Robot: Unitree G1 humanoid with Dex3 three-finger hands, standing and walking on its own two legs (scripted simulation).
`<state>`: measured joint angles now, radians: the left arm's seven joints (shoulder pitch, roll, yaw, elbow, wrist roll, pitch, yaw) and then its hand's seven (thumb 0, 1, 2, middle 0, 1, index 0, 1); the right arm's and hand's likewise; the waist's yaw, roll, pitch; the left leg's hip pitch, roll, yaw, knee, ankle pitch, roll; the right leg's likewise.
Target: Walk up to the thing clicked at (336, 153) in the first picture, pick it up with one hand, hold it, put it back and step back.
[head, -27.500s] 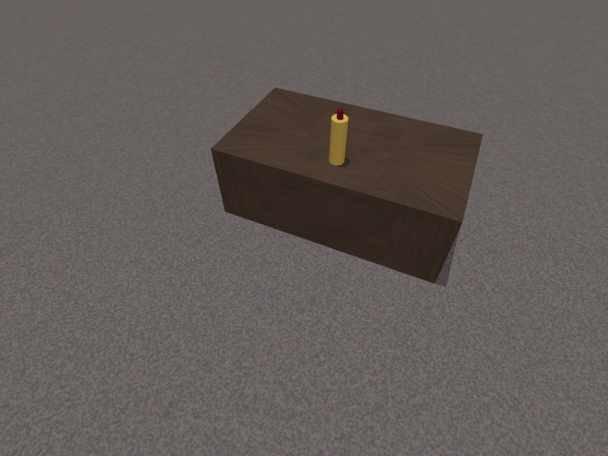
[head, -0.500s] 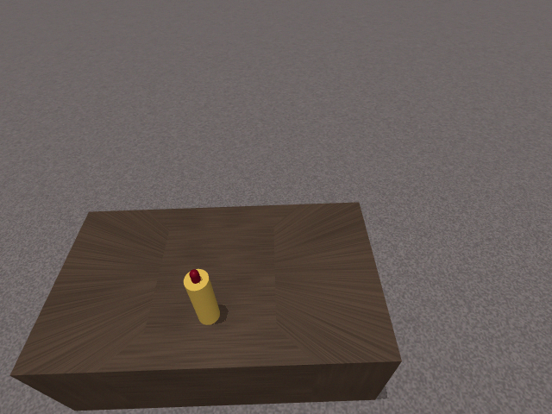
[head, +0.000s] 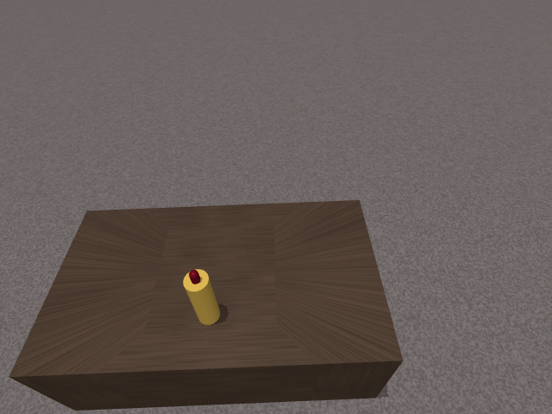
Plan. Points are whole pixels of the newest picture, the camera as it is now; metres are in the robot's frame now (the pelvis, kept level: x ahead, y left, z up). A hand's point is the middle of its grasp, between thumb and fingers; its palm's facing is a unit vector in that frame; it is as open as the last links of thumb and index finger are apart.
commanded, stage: stand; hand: left
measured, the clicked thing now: (201, 295) +0.48 +0.21 -0.31
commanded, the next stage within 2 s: step back in 0.14 s
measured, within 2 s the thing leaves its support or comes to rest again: neither
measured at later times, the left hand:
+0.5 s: hand out of the picture +0.08 +0.32 -0.18, palm faces -0.02 -0.92 -0.38, open 7.4 cm
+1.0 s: hand out of the picture -0.05 +0.29 -0.15, palm faces -0.09 -0.91 -0.41, open 7.4 cm
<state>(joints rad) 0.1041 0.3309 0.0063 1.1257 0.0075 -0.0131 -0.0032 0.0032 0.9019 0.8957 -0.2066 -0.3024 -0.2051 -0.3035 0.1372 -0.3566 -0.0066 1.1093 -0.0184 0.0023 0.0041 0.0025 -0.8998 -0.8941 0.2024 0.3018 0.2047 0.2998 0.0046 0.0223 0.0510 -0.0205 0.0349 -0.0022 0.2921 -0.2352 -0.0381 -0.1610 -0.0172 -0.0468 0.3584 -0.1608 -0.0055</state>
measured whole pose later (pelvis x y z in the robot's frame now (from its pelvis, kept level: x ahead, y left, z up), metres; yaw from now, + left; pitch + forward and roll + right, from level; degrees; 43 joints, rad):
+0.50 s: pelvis -0.08 +0.05 -0.03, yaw +0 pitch -2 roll +0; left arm 0.00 0.42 0.07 0.90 0.02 0.06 0.02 0.00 0.90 0.90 -0.21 -0.30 -0.21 -0.30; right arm 0.15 -0.39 -0.07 0.96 -0.04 0.05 0.02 0.00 -0.90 -0.89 0.20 0.30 0.20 0.30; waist 0.00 -0.06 0.20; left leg -0.25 -0.03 0.00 0.67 -0.39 0.02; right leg -0.47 -0.03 0.08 0.77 -0.40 0.00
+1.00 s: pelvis -0.17 +0.04 -0.02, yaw -6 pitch -2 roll +1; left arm 0.16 0.35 0.07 0.84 0.03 0.04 0.00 0.00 0.90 0.90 -0.21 -0.30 -0.21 -0.30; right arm 0.10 -0.39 -0.05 0.87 0.01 0.06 -0.02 0.00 -0.90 -0.89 0.20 0.30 0.21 0.30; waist 0.02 0.03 0.18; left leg -0.44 -0.08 -0.09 1.04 -0.52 0.00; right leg -0.26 0.03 0.05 0.64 -0.34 -0.04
